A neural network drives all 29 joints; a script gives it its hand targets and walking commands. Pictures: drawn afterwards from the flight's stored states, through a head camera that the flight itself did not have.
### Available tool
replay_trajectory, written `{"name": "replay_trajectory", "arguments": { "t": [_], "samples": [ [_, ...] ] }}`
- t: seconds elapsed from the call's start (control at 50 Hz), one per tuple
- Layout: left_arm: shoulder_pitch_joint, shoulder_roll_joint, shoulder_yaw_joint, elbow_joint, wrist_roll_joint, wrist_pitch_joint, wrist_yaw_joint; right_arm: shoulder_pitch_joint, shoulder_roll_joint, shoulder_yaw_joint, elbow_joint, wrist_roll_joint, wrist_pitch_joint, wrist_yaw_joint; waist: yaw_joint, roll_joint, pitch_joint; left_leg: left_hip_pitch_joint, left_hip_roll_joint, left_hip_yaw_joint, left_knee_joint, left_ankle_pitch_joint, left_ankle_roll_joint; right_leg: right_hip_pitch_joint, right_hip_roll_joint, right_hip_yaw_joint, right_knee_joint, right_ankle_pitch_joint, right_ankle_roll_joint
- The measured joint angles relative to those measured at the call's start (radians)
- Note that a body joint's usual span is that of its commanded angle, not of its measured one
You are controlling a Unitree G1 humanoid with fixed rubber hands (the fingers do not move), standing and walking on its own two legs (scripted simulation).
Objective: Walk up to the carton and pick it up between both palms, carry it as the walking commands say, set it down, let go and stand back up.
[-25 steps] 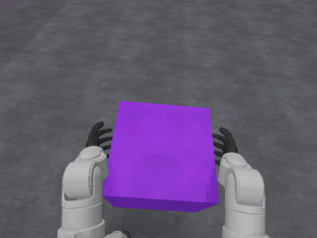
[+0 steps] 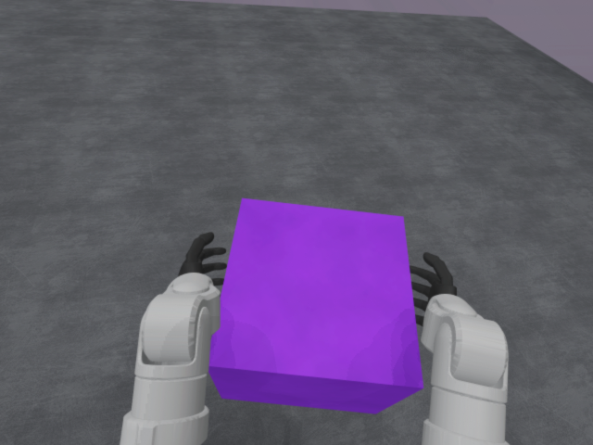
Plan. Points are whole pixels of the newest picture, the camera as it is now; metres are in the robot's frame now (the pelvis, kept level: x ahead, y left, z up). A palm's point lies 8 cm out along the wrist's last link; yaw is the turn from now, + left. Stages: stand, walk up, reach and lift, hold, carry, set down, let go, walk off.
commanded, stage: carry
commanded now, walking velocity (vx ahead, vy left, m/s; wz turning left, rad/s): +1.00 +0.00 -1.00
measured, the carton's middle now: (310, 309) +0.31 +0.02 +0.01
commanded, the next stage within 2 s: none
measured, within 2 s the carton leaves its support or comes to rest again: neither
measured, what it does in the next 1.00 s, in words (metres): walks ahead, turning right: left foot, then right foot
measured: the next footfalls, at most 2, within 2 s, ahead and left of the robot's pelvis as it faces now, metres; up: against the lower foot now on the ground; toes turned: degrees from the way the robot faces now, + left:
left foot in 0.24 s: +0.45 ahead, +0.18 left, +0.00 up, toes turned -13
right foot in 0.68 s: +0.72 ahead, -0.17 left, +0.00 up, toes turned -46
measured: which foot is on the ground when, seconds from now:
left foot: up 0.00-0.22, down 0.24-0.70, up 0.72-0.96, down 0.98-1.00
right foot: down 0.00-0.28, up 0.30-0.66, down 0.68-1.00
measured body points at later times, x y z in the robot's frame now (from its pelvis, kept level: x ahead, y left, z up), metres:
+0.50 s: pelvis +0.46 +0.04 +0.04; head +0.51 +0.05 +0.49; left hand +0.80 -0.04 +0.11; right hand +0.58 -0.27 +0.12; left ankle +0.41 +0.18 -0.70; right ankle +0.42 -0.07 -0.61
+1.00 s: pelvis +0.86 -0.21 +0.02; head +0.90 -0.23 +0.47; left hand +1.17 -0.36 +0.07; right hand +0.91 -0.54 +0.07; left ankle +1.05 -0.20 -0.71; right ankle +0.71 -0.13 -0.69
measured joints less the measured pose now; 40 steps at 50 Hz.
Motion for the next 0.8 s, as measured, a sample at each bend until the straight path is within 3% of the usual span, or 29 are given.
{"name": "replay_trajectory", "arguments": {
  "t": [0.04, 0.1, 0.18, 0.24, 0.26, 0.28, 0.32, 0.38, 0.42, 0.5, 0.58, 0.62, 0.66, 0.68, 0.7, 0.72, 0.74, 0.76, 0.8],
  "samples": [
    [0.008, 0.001, 0.023, 0.025, -0.019, 0.001, 0.013, 0.000, 0.001, 0.013, 0.046, -0.014, -0.008, 0.005, 0.028, 0.012, 0.004, -0.189, -0.039, -0.120, 0.113, -0.076, 0.004, 0.052, 0.028, 0.057, -0.033, 0.001, 0.029],
    [0.031, 0.006, 0.039, 0.032, -0.054, 0.000, 0.036, 0.009, -0.002, 0.037, 0.072, -0.024, -0.013, 0.006, 0.038, 0.006, 0.023, -0.401, -0.014, -0.181, -0.075, -0.119, 0.006, 0.162, 0.038, 0.158, -0.120, -0.028, 0.049],
    [0.038, 0.008, 0.039, 0.003, -0.067, -0.027, 0.032, 0.032, -0.005, 0.058, 0.032, -0.007, -0.041, -0.010, -0.007, -0.021, 0.048, -0.507, -0.006, -0.142, -0.548, 0.064, 0.009, 0.294, -0.019, 0.287, -0.202, -0.083, 0.089],
    [0.036, 0.007, 0.049, -0.051, -0.055, -0.039, 0.006, 0.036, -0.006, 0.082, -0.023, 0.016, -0.054, -0.038, -0.041, -0.036, 0.056, -0.434, -0.040, -0.038, -0.805, 0.198, 0.007, 0.334, -0.084, 0.336, -0.109, -0.161, 0.110],
    [0.038, 0.010, 0.063, -0.073, -0.048, -0.041, -0.008, 0.024, -0.003, 0.096, -0.028, 0.020, -0.057, -0.045, -0.044, -0.041, 0.058, -0.392, -0.041, -0.001, -0.824, 0.291, 0.026, 0.306, -0.108, 0.328, 0.009, -0.156, 0.119],
    [0.032, 0.015, 0.082, -0.086, -0.047, -0.044, -0.018, 0.012, -0.001, 0.110, -0.021, 0.018, -0.063, -0.045, -0.054, -0.057, 0.060, -0.373, -0.038, 0.046, -0.782, 0.292, 0.053, 0.247, -0.126, 0.323, 0.172, -0.124, 0.130],
    [0.020, 0.012, 0.109, -0.077, -0.041, -0.049, -0.037, 0.003, 0.001, 0.115, -0.012, 0.014, -0.059, -0.042, -0.071, -0.057, 0.057, -0.308, -0.026, 0.115, -0.755, 0.172, 0.094, 0.113, -0.134, 0.293, 0.476, -0.088, 0.139],
    [0.016, 0.002, 0.100, -0.053, -0.027, -0.045, -0.043, 0.012, -0.001, 0.111, -0.020, 0.022, -0.034, -0.073, -0.101, -0.032, 0.043, -0.174, -0.008, 0.190, -0.838, 0.109, 0.093, -0.055, -0.158, 0.204, 0.648, -0.026, 0.150],
    [0.007, 0.001, 0.093, -0.045, -0.015, -0.046, -0.057, 0.011, -0.001, 0.099, -0.039, 0.043, -0.017, -0.095, -0.124, -0.012, 0.044, -0.081, 0.005, 0.233, -0.901, 0.079, 0.096, -0.144, -0.169, 0.151, 0.619, 0.014, 0.148],
    [-0.014, -0.004, 0.072, -0.060, 0.008, -0.052, -0.075, 0.006, 0.000, 0.071, -0.092, 0.075, -0.006, -0.117, -0.157, 0.008, 0.063, 0.101, 0.017, 0.297, -0.999, 0.013, 0.068, -0.291, -0.167, 0.085, 0.477, 0.129, 0.134],
    [-0.021, -0.006, 0.046, -0.060, 0.021, -0.044, -0.074, 0.013, -0.001, 0.048, -0.115, 0.085, 0.007, -0.113, -0.150, 0.007, 0.065, 0.283, 0.016, 0.339, -1.064, -0.045, 0.026, -0.311, -0.141, 0.005, 0.210, 0.270, 0.117],
    [-0.009, -0.004, 0.037, -0.051, 0.023, -0.033, -0.071, 0.024, -0.003, 0.049, -0.104, 0.083, 0.017, -0.109, -0.126, 0.000, 0.058, 0.353, 0.024, 0.350, -1.018, -0.055, -0.008, -0.258, -0.114, -0.052, 0.116, 0.301, 0.110],
    [0.012, 0.002, 0.024, -0.039, 0.016, -0.016, -0.060, 0.043, -0.007, 0.055, -0.087, 0.072, 0.030, -0.096, -0.092, -0.007, 0.050, 0.381, 0.048, 0.333, -0.843, -0.027, -0.032, -0.146, -0.081, -0.097, 0.052, 0.293, 0.099],
    [0.014, 0.002, 0.014, -0.033, 0.010, -0.004, -0.048, 0.052, -0.009, 0.052, -0.084, 0.061, 0.039, -0.082, -0.080, -0.012, 0.041, 0.349, 0.068, 0.297, -0.678, 0.095, -0.025, -0.070, -0.068, -0.100, 0.002, 0.297, 0.081],
    [0.004, 0.000, 0.004, -0.021, 0.010, 0.005, -0.040, 0.049, -0.009, 0.039, -0.082, 0.042, 0.047, -0.059, -0.068, -0.016, 0.028, 0.278, 0.074, 0.232, -0.469, 0.155, -0.012, -0.001, -0.058, -0.069, -0.035, 0.192, 0.043],
    [-0.010, -0.002, 0.005, -0.001, 0.016, -0.003, -0.038, 0.026, -0.005, 0.023, -0.057, 0.017, 0.040, -0.034, -0.047, -0.003, 0.014, 0.175, 0.061, 0.151, -0.252, 0.094, -0.005, 0.013, -0.039, -0.030, -0.022, 0.046, 0.006],
    [-0.016, -0.004, 0.017, 0.019, 0.016, -0.017, -0.031, 0.003, -0.001, 0.013, -0.018, -0.004, 0.024, -0.014, -0.023, 0.023, 0.010, 0.066, 0.033, 0.058, -0.076, 0.018, -0.007, 0.005, -0.019, -0.010, 0.012, -0.014, -0.003],
    [-0.017, -0.005, 0.031, 0.038, 0.008, -0.022, -0.021, -0.007, 0.002, 0.011, 0.017, -0.017, 0.013, -0.003, -0.003, 0.040, 0.009, -0.037, 0.000, -0.025, 0.040, -0.040, -0.008, 0.013, 0.000, 0.011, 0.017, -0.015, 0.006],
    [-0.004, -0.003, 0.052, 0.063, -0.020, -0.017, 0.000, -0.005, 0.001, 0.024, 0.063, -0.030, 0.010, 0.002, 0.028, 0.047, 0.018, -0.208, -0.033, -0.128, 0.075, -0.102, -0.005, 0.070, 0.029, 0.063, -0.031, 0.001, 0.030]
  ]
}}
